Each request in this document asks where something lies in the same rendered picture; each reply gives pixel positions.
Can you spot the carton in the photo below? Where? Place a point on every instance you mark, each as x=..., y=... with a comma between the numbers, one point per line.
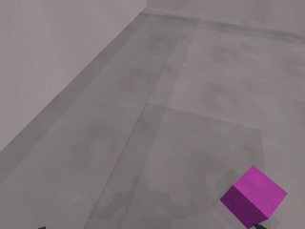
x=253, y=198

